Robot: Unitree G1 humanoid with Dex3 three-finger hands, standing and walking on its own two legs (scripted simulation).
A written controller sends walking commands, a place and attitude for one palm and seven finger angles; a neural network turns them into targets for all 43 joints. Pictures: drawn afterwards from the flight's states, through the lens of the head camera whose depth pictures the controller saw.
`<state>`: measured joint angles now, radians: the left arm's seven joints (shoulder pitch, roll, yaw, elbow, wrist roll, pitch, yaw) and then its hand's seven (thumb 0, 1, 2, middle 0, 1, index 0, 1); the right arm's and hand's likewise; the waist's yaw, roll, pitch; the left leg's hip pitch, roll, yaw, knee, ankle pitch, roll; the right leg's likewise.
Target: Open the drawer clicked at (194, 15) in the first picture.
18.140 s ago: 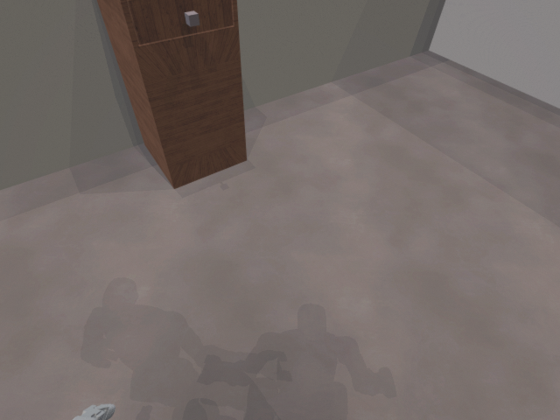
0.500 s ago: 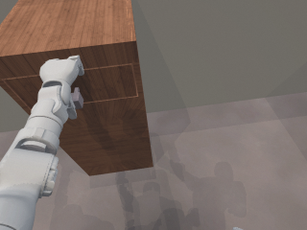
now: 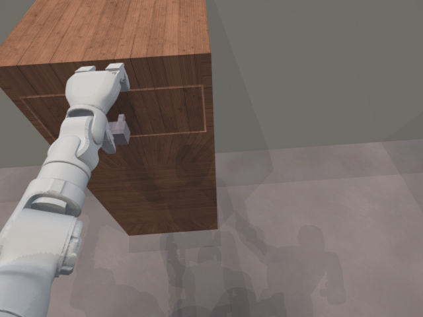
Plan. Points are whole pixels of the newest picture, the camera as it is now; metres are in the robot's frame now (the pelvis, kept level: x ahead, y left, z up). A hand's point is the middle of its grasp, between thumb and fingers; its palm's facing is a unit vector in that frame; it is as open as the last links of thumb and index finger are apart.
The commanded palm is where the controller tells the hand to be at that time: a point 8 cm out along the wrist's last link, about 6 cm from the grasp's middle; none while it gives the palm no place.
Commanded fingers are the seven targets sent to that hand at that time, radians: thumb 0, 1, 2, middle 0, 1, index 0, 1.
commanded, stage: move the hooked fingers above the handle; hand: left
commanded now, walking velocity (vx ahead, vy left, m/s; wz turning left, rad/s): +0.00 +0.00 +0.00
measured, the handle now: (119, 127) +0.52 +0.21 +0.04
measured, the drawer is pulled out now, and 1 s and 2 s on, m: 0.00 0.00 0.00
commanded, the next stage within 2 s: lower the fingers behind the handle in 1.22 s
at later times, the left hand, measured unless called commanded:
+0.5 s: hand (88, 119) +0.48 +0.24 +0.11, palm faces +0.06 -0.02 -1.00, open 13.8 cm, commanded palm +0.45 +0.24 +0.16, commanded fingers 0.00 -0.50 0.30 -0.30 -1.20 -0.30 -1.20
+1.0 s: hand (95, 117) +0.48 +0.23 +0.11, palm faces +0.11 +0.01 -0.99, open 13.7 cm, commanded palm +0.45 +0.24 +0.16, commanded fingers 0.00 -0.50 0.30 -0.30 -1.20 -0.30 -1.20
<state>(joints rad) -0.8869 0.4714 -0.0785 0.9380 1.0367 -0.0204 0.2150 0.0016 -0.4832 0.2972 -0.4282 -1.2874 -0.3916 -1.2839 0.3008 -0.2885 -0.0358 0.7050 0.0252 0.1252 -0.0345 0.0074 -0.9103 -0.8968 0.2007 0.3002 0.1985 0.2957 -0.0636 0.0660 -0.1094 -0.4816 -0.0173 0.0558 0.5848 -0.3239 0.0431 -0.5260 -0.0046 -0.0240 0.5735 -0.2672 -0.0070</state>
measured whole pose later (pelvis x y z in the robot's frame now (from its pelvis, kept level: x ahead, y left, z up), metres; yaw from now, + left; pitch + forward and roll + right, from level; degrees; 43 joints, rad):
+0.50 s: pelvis +0.00 +0.00 +0.00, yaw +2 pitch +12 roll -1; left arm -0.88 0.51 -0.10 0.92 1.03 -0.05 0.19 0.00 -0.49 0.30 -0.32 -1.20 -0.32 -1.20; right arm 0.28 -0.30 -0.06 0.70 0.02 0.11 -0.04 0.01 -0.91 -0.90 0.20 0.30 0.20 0.30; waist -0.05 0.03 -0.09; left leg -0.49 -0.03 0.03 0.61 -0.33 0.05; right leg -0.52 -0.02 -0.05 0.58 -0.28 0.00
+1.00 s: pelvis +0.00 +0.00 +0.00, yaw +0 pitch +13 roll +0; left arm -0.82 0.50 -0.04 0.88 1.06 -0.06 0.24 0.00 -0.48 0.30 -0.36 -1.23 -0.33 -1.21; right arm 0.30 -0.25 -0.04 0.70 0.02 0.12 -0.03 0.01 -0.91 -0.90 0.20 0.30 0.20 0.30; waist -0.05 0.07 -0.09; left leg -0.49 -0.02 0.06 0.60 -0.33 0.04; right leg -0.54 -0.01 -0.02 0.59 -0.28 0.00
